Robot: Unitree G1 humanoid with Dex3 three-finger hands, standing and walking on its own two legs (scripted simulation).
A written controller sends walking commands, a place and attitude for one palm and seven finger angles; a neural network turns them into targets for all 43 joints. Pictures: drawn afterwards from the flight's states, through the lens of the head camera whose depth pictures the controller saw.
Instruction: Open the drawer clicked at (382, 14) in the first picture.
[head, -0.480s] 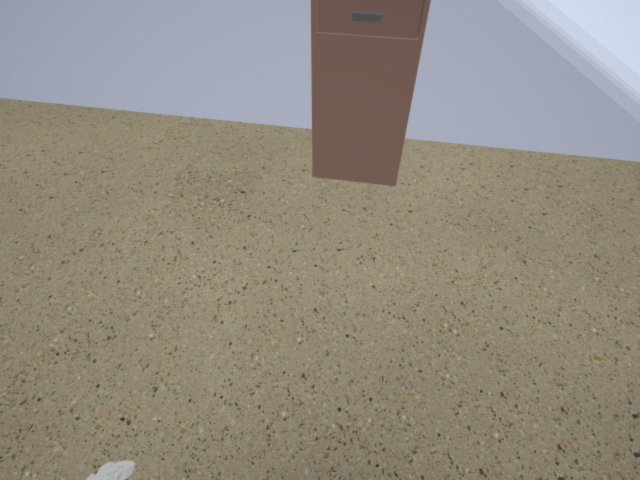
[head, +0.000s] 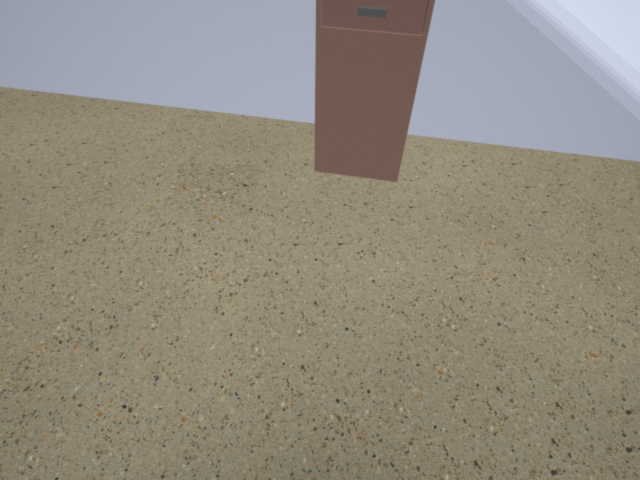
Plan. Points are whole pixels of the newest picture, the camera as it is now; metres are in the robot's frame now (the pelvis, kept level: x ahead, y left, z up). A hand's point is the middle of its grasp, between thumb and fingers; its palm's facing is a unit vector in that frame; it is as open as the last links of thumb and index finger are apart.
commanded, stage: stand and wait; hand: left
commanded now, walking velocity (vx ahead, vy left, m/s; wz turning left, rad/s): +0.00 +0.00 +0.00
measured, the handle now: (372, 9) +1.63 -0.10 +0.02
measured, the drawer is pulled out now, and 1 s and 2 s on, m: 0.00 0.00 0.00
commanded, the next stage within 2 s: look at it before walking up in 0.34 s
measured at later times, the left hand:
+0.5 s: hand out of the picture +0.08 +0.25 -0.15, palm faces -0.03 -0.94 -0.34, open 7.4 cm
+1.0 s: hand out of the picture +0.08 +0.25 -0.15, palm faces -0.04 -0.94 -0.33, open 7.4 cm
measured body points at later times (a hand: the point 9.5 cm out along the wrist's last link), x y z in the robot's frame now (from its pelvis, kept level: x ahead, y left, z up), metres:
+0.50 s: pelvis +0.00 +0.00 +0.00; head +0.00 +0.00 +0.45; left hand +0.08 +0.30 -0.13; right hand +0.07 -0.30 -0.13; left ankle +0.01 +0.13 -0.74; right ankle +0.00 -0.12 -0.74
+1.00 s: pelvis +0.01 +0.00 +0.00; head +0.01 +0.00 +0.45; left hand +0.08 +0.30 -0.13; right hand +0.08 -0.30 -0.13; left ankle +0.01 +0.13 -0.74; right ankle +0.00 -0.12 -0.74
